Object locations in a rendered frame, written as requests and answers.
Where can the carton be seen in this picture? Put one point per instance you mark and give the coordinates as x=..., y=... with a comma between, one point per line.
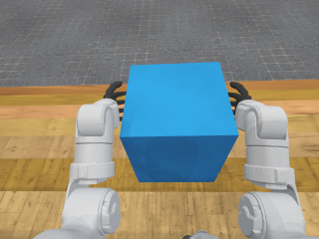
x=178, y=124

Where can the robot right upper arm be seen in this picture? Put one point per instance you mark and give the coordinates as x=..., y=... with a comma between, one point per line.
x=270, y=215

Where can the robot right hand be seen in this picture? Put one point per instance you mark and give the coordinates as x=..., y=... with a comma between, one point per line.
x=242, y=96

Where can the right robot shin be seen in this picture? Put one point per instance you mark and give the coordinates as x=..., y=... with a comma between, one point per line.
x=200, y=231

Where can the robot right forearm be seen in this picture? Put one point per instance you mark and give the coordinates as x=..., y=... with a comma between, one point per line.
x=267, y=154

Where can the robot left upper arm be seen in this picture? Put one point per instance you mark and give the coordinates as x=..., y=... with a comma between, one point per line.
x=89, y=213

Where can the robot left forearm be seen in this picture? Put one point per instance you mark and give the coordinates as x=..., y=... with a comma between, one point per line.
x=94, y=138

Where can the robot left hand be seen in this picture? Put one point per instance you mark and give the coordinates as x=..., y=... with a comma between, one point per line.
x=113, y=96

